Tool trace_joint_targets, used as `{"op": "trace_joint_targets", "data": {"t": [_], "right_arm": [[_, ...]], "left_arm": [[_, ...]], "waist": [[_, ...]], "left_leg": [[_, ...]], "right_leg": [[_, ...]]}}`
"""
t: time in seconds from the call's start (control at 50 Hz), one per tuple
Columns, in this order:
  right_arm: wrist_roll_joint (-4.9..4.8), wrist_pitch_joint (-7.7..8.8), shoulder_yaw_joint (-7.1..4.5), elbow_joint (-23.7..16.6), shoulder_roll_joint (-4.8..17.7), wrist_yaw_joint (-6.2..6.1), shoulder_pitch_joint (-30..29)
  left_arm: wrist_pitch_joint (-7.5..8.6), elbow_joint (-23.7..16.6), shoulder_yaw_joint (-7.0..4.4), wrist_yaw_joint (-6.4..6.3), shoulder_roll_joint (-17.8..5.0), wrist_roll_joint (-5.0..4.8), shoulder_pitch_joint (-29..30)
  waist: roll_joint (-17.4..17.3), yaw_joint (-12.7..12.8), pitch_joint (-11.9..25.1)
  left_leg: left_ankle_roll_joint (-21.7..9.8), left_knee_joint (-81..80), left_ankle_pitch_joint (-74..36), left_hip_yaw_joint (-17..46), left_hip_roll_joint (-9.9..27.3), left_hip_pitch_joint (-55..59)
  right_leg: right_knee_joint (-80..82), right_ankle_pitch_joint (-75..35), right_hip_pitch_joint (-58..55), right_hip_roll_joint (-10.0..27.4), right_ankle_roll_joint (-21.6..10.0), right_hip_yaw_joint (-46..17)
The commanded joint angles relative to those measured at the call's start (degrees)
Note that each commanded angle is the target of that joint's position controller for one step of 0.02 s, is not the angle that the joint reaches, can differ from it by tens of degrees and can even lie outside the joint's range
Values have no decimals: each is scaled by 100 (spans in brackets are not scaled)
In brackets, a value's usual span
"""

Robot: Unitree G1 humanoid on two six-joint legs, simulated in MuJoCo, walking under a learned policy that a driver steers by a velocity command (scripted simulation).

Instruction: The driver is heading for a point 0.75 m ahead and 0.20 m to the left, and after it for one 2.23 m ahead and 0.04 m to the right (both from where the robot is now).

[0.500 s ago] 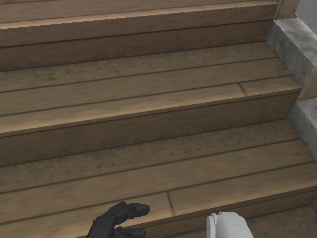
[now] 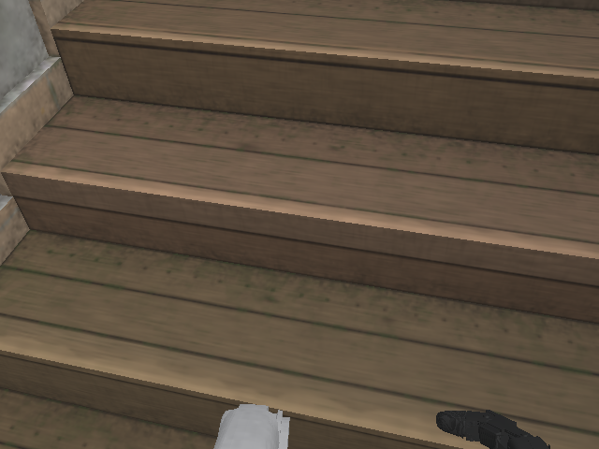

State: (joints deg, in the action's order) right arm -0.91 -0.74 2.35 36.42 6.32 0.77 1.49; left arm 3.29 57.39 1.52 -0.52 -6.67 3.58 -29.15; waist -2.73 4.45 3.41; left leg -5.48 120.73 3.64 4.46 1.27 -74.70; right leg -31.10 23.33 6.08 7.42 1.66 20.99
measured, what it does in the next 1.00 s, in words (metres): climbs, turning left: left foot 0.17 m higher, then right foot 0.17 m higher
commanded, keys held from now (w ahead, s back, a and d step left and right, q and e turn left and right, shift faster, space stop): w+q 0.54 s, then q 0.10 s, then no key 0.36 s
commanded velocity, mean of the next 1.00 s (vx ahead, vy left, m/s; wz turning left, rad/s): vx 0.37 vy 0.00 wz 0.49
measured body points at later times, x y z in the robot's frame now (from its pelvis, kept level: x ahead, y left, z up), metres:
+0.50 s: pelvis +0.30 +0.08 +0.17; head +0.27 +0.10 +0.62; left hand +0.50 +0.30 +0.14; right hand +0.33 -0.13 +0.03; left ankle +0.28 +0.12 -0.56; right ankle +0.40 -0.06 -0.20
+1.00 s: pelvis +0.50 +0.11 +0.32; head +0.52 +0.12 +0.77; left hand +0.40 +0.34 +0.18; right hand +0.80 +0.03 +0.24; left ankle +0.43 +0.25 -0.22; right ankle +0.61 +0.06 -0.39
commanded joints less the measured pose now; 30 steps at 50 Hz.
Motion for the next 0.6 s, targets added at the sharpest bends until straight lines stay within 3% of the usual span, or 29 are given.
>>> {"op": "trace_joint_targets", "data": {"t": [0.02, 0.04, 0.06, 0.08, 0.1, 0.12, 0.14, 0.16, 0.18, 0.2, 0.22, 0.24, 0.26, 0.28, 0.3, 0.32, 0.34, 0.36, 0.38, 0.42, 0.46, 0.48, 0.52, 0.54, 0.56, 0.58, 0.6], "right_arm": [[-77, 63, 171, -844, -109, 55, -1257], [-126, 94, 172, -1047, -14, 108, -1555], [-138, 104, 177, -1132, 32, 152, -1619], [-73, 99, 234, -1139, 85, 255, -1646], [-173, 108, 334, -1282, -186, 340, -2034], [-197, 130, 278, -1182, -20, 384, -1881], [-67, 227, 111, -1071, 109, 356, -1521], [-61, 263, -84, -858, 414, 323, -561], [-38, 277, -371, -571, 1010, 308, 602], [39, 179, -660, -354, 1591, 290, 1447], [2, 24, -914, -106, 2365, 115, 1841], [248, 16, -827, -130, 2123, -50, 1713], [253, 129, -695, 257, 1721, -20, 1905], [146, 243, -581, 622, 1172, 65, 2072], [161, 348, -411, 844, 638, 143, 1821], [228, 429, -287, 1037, 319, 178, 1684], [272, 418, -226, 1133, 180, 253, 1585], [243, 407, -230, 1174, 240, 296, 1579], [240, 412, -177, 1183, 110, 274, 1634], [256, 410, -135, 1126, 239, 254, 1535], [324, 327, -120, 1393, 399, 214, 1946], [345, 288, -105, 1466, 493, 166, 2052], [312, 193, -106, 1572, 514, 114, 2227], [278, 166, -108, 1661, 515, 37, 2493], [196, 80, -186, 1641, 607, -116, 2782], [160, 14, -244, 1736, 719, -230, 2998], [119, 29, -365, 1601, 873, -282, 2860]], "left_arm": [[10, -295, -153, -176, -781, -51, -259], [-62, -290, -130, -255, -700, -104, -419], [-94, -335, -145, -338, -768, -115, -372], [-127, -408, -204, -378, -949, -118, -203], [-159, -295, -290, -417, -1136, -297, -328], [-133, -268, -280, -406, -1175, -346, -32], [-55, -55, -284, -345, -1428, -365, -393], [4, -147, -372, -318, -1884, -372, -261], [-7, -330, -451, -264, -2230, -451, 93], [112, -672, -494, -262, -2247, -416, 307], [309, -1151, -272, -77, -1235, -343, 377], [530, -1026, -386, 144, -1251, -334, 729], [542, -1212, -461, 216, -1029, -481, 984], [505, -1608, -369, 164, -746, -486, 1675], [539, -2077, -239, 143, -449, -297, 2312], [518, -2185, -117, 184, -168, -218, 2239], [490, -2233, 43, 243, 130, -208, 1977], [442, -2253, 134, 248, 235, -228, 1701], [422, -2281, 212, 284, 291, -245, 1643], [298, -2313, 250, 327, 57, -290, 1729], [249, -2529, 419, 267, 354, -293, 2282], [244, -2670, 463, 258, 356, -290, 2470], [289, -3011, 528, 197, 271, -120, 3314], [326, -3158, 579, 163, 333, -46, 3842], [363, -3404, 662, 83, 423, -2, 4464], [378, -3540, 661, 31, 401, 4, 4706], [386, -3523, 560, -19, 305, -65, 4703]], "waist": [[676, 19, -1160], [652, 76, -1165], [683, 42, -1157], [640, 26, -1127], [882, 94, -1108], [675, -155, -1041], [1082, -400, -531], [1722, -921, 149], [2084, -1563, 836], [1848, -1846, 1417], [-683, -1314, 1996], [-532, -1229, 2914], [-169, -958, 2262], [112, -859, 1166], [433, -604, 276], [401, -321, 49], [360, -68, -30], [366, 92, -62], [309, 161, -119], [463, 322, -368], [-68, 97, -561], [-412, 54, -719], [-379, -186, -693], [-378, -435, -670], [-339, -721, -712], [-357, -816, -582], [-310, -784, -239]], "left_leg": [[146, -382, 664, -285, 460, -1990], [193, -743, 647, -396, 630, -1753], [250, -1123, 632, -518, 764, -1542], [221, -2306, 595, -1121, 894, -384], [68, -3218, 1142, -1185, 1038, 608], [-185, -4214, 1268, -1881, 654, 2105], [-361, -4076, 1820, -2488, -114, 3461], [-573, -4299, 1819, -2374, -457, 4255], [-871, -5570, 2086, -2076, -877, 5018], [-1118, -6550, 1551, -519, -687, 6920], [-1909, -8899, 3278, 3329, 732, 8443], [-1792, -10655, 4213, 5579, 1375, 8435], [-1102, -10754, 4100, 5046, 1322, 7872], [-813, -10388, 3870, 4283, 1126, 7001], [-755, -10040, 3246, 3495, 870, 6029], [-644, -9805, 2632, 2739, 606, 5553], [-522, -9706, 2011, 2189, 400, 5365], [-502, -9658, 1641, 1722, 300, 5416], [-499, -9632, 1226, 1470, 321, 5444], [-228, -9683, 1181, 1001, 248, 4861], [-333, -9898, 1316, 1250, 372, 4765], [-247, -10050, 1671, 1307, 229, 4613], [-207, -10312, 1852, 1352, -15, 4217], [-366, -10470, 1723, 1600, 46, 4283], [-613, -10993, 1219, 1922, 240, 4353], [-751, -11185, 636, 1985, 352, 4814], [-720, -11385, -536, 1831, 542, 5417]], "right_leg": [[1905, -791, -919, 1391, -666, -1114], [2179, -831, -826, 1397, -670, -1132], [2327, -910, -828, 1345, -668, -973], [2850, -1181, -254, 1251, -809, -567], [3407, -1869, -22, 1358, -939, -524], [3264, -3863, 374, 1083, -913, 1], [2320, -8368, 151, 1155, -1101, 16], [1397, -11422, -423, 1385, -1156, -151], [42, -12148, -1087, 1243, -1062, -242], [-1469, -10438, 147, 1042, -802, -641], [-4001, -3782, 2592, -360, -197, -1055], [-6239, -1482, 2872, -987, -202, -2857], [-7140, -1620, 3253, -812, -389, -3279], [-7682, -1678, 3796, -720, -594, -3045], [-8416, -1662, 4433, -636, -811, -2915], [-8893, -1648, 4644, -496, -1046, -2957], [-9522, -1739, 4975, -525, -1190, -2934], [-9558, -1726, 5444, -482, -1194, -2822], [-9843, -1712, 5879, -493, -1128, -2728], [-9314, -1902, 6208, -287, -926, -2440], [-10658, -1741, 7235, -325, -713, -2087], [-10449, -1768, 7452, -314, -666, -2010], [-9127, -2259, 7212, -286, -474, -1681], [-8690, -2410, 7219, -306, -360, -1460], [-7966, -1972, 7005, -292, -181, -1212], [-7300, -1784, 6751, -235, -98, -1158], [-6476, -1585, 6177, -234, -97, -1056]]}}
Keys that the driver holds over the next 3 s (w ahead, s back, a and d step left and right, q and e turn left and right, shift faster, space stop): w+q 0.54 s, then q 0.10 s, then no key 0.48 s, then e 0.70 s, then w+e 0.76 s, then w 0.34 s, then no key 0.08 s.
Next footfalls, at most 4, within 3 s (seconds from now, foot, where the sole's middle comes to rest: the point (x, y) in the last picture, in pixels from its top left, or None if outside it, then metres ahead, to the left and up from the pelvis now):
0.18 left None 0.32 0.13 -0.59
0.70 right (311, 334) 0.65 0.07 -0.42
1.24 left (154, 379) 0.53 0.35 -0.42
1.58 right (295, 356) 0.60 0.10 -0.42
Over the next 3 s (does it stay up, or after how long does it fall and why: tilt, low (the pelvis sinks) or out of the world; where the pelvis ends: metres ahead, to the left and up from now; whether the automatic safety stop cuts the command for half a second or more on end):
stays up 1.02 0.03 0.54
